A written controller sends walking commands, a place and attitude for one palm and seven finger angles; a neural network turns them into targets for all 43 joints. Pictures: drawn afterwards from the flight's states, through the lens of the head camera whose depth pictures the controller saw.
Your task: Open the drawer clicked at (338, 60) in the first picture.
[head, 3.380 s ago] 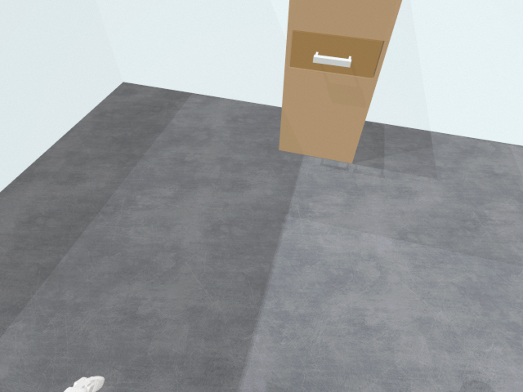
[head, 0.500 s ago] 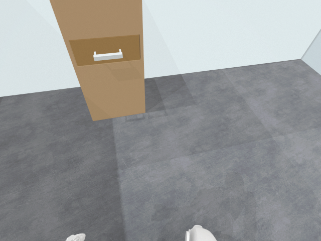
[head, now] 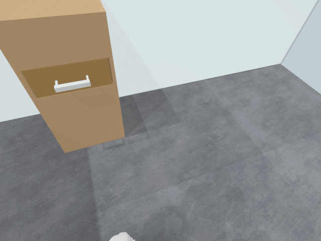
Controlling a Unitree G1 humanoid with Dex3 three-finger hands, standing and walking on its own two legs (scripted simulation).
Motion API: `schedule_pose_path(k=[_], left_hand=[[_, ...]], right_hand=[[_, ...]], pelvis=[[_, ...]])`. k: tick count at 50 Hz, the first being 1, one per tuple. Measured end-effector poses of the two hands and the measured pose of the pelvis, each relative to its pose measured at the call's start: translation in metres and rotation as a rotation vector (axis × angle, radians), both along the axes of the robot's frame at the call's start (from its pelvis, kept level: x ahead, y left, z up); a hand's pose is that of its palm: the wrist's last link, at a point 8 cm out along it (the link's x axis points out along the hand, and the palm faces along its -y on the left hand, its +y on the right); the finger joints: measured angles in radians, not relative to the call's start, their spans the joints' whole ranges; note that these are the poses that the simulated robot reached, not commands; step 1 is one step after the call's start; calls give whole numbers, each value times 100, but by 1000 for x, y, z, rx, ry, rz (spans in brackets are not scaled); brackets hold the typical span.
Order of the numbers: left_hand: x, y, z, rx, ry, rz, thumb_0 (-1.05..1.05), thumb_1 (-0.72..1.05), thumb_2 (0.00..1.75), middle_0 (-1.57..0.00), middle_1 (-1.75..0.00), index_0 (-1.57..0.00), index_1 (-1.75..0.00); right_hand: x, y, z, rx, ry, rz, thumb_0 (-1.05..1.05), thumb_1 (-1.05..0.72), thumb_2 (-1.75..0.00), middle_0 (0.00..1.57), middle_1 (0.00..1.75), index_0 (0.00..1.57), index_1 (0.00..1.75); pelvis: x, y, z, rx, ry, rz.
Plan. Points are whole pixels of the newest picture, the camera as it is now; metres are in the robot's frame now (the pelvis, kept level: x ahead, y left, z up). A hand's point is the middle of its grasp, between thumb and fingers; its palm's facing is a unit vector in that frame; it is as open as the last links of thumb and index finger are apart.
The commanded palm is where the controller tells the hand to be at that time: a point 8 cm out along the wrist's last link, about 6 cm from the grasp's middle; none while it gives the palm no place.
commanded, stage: walk to a spot facing it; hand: left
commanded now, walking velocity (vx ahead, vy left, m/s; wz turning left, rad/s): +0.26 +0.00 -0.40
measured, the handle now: (72, 82) +0.81 +0.49 -0.16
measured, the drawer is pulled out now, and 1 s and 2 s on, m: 0.00 0.00 0.00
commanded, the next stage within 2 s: turn to face it in 0.08 s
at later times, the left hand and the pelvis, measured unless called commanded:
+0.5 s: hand (115, 194) +0.28 +0.16 -0.16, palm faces -0.03 -0.98 -0.19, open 7.4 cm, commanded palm none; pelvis +0.17 +0.00 +0.00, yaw +0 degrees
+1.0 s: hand (77, 232) +0.17 +0.25 -0.18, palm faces +0.32 -0.92 -0.25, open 7.4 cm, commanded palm none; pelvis +0.18 +0.03 -0.01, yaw +15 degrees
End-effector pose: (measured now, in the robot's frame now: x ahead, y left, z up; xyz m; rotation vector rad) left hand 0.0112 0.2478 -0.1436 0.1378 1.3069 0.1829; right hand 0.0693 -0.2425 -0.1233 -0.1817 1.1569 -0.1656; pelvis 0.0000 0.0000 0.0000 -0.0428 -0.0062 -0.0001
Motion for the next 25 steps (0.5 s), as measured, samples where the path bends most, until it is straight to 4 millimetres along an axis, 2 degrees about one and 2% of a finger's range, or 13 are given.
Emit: schedule_pose_path(k=[2,4,7,11,15,21,25], left_hand=[[4,9,-10,-17,38,17,0,93,90,-20,-30,-20,-30],[11,17,-18,-31,81,20,0,92,90,-20,-30,-20,-30],[36,24,-14,-44,119,-9,1,92,90,-20,-29,-19,-30],[89,25,-3,-53,87,-54,1,91,90,-20,-29,-19,-30],[147,16,4,-48,25,-93,1,91,90,-20,-29,-19,-30],[225,-15,8,-34,-81,-126,1,91,90,-20,-29,-19,-30],[260,-36,10,-11,-159,-115,1,91,90,-20,-29,-19,-30]], right_hand=[[33,7,2,-24,-41,19,1,-93,-90,20,30,20,29],[57,14,4,-43,-74,26,1,-93,-90,20,30,20,29],[70,25,10,-48,-82,0,0,-92,-90,20,30,20,29],[64,39,13,-29,-10,-63,0,-92,-90,20,30,20,29],[46,39,11,-22,103,-125,0,-95,-90,21,30,21,29],[17,44,-9,65,309,-167,0,-93,-90,20,30,21,29],[18,38,-29,126,399,-167,1,-92,-90,21,30,21,29]], pelvis=[[21,11,-6,-8,-5,-8],[39,20,-10,8,-11,-30],[62,28,-4,7,-12,-62],[89,32,8,11,-5,-99],[114,31,13,15,3,-97],[148,12,7,42,2,-47],[167,-4,-5,53,-1,-2]])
